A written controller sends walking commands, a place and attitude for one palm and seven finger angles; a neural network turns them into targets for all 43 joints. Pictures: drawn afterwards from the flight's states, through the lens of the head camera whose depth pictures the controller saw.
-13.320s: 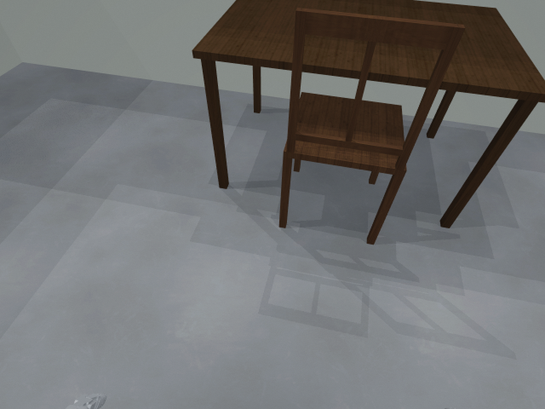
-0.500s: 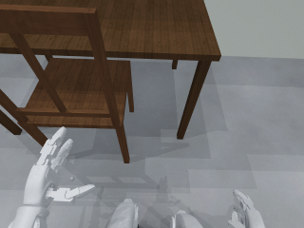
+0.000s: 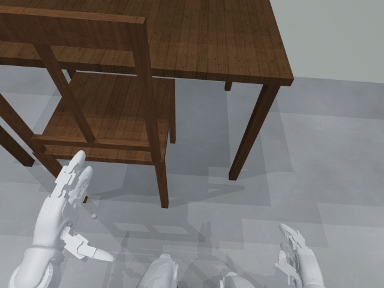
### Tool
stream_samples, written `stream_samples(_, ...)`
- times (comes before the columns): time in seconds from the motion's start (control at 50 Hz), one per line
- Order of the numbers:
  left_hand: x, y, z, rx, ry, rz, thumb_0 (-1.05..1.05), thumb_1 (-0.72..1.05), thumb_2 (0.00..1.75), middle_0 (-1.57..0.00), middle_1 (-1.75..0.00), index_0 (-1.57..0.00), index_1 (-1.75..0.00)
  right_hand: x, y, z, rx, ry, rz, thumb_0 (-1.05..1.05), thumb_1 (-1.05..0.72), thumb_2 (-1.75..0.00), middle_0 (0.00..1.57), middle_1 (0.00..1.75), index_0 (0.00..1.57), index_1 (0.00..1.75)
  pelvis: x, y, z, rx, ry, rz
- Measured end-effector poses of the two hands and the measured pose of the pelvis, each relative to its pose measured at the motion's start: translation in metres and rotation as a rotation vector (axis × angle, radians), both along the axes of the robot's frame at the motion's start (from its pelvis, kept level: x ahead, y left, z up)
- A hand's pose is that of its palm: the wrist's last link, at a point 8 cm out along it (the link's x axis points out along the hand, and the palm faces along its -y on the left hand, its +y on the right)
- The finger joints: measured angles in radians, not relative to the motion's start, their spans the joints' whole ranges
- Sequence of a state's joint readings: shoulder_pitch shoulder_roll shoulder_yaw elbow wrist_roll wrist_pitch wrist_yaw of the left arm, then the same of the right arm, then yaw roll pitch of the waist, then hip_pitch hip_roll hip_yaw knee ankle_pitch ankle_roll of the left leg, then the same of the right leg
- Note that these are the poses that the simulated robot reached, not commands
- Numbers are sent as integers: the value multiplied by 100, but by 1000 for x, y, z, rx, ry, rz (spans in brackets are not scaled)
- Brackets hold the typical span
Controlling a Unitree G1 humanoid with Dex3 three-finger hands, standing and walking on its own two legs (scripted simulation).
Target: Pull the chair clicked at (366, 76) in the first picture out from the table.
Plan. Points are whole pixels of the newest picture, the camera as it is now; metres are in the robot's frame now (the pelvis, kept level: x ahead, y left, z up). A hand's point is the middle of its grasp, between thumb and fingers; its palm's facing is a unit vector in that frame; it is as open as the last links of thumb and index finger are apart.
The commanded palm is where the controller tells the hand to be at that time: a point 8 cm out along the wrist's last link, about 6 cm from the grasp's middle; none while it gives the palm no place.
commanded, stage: raise the hand toward the chair's back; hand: left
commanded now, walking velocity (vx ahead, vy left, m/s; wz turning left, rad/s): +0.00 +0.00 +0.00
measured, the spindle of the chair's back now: (71, 102) +0.52 +0.36 +0.03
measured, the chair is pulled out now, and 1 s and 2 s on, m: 0.00 0.00 0.00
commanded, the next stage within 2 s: aim the fingers beside a spindle in 0.64 s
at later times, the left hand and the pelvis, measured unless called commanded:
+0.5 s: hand (103, 206) +0.25 +0.19 +0.05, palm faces +0.02 -1.00 -0.05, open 16.9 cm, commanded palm +0.23 +0.25 +0.05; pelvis +0.01 -0.01 +0.00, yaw +0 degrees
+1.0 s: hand (118, 200) +0.27 +0.17 +0.04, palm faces +0.01 -1.00 -0.03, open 16.9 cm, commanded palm +0.25 +0.23 +0.04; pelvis +0.01 -0.03 +0.00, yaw +0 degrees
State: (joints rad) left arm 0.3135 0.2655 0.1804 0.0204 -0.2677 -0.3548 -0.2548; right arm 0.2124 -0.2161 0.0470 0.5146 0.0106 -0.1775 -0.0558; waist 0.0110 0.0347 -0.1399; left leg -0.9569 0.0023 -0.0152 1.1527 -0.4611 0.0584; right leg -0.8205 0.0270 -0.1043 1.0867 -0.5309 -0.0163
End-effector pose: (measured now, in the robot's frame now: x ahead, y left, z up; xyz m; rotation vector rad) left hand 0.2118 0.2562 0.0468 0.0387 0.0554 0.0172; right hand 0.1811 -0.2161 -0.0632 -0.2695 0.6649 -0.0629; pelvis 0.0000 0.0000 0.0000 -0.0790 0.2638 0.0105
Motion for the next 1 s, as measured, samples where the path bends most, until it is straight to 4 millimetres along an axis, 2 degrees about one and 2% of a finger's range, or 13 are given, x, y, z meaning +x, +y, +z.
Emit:
stream_samples(0.32,19,-4,6,1,4,-9,-1,-50,30,-6,-8,-6,-8,-20,-27,-1,-26,58,-75,2,-90,-90,20,30,20,30,7,-5,5,10,1,-9)
stream_samples(0.8,18,-24,3,5,4,5,-1,-50,30,-6,-8,-6,-8,-5,-39,-5,2,37,-67,2,-90,-90,20,30,20,30,10,-24,3,24,4,-8)
stream_samples(1.0,36,-32,-6,-4,-14,-11,-1,-50,30,-6,-8,-6,-8,-10,-47,-13,-15,55,-67,2,-90,-90,20,30,20,30,8,-26,-3,25,19,-8)
